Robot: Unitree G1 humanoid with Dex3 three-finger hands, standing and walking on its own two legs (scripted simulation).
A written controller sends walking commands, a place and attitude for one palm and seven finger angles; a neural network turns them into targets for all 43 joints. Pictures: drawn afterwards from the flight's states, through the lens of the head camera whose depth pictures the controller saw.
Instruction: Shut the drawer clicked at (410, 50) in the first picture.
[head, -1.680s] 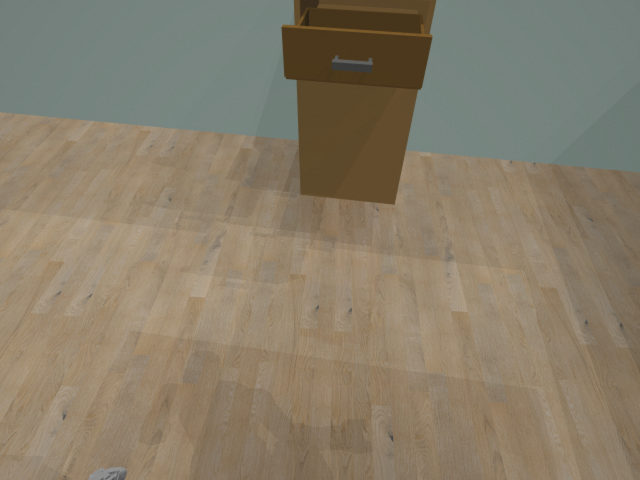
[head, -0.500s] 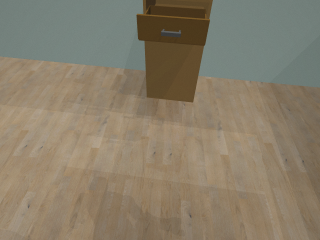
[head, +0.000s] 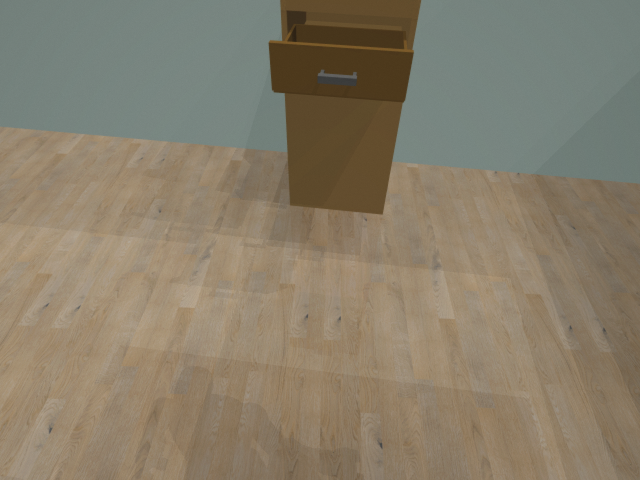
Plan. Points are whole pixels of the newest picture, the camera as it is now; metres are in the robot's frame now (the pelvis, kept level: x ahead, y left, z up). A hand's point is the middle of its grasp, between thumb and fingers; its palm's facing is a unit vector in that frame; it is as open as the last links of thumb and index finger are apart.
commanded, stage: walk to a spot facing it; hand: left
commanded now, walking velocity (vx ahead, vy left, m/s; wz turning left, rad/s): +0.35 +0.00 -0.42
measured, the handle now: (337, 76) +1.15 +0.04 +0.02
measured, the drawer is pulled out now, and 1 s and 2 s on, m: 0.30 0.30 0.30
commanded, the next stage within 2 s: turn to face it in 1.18 s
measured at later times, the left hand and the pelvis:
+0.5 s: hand out of the picture +0.09 +0.12 -0.17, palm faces -0.08 -0.99 -0.15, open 7.3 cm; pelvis +0.14 -0.04 +0.00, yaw -9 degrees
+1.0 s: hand (270, 303) +0.47 +0.14 -0.17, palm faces -0.26 -0.95 -0.18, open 7.3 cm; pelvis +0.36 -0.02 +0.00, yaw -20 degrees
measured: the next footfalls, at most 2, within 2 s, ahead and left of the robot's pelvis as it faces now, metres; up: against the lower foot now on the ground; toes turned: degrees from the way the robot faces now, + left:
left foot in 0.70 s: +0.42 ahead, +0.06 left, +0.00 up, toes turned -5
right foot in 1.20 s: +0.51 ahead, -0.24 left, +0.00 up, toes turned -33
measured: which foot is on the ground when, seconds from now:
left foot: down 0.00-0.24, up 0.26-0.68, down 0.70-1.00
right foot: down 0.00-0.70, up 0.72-1.00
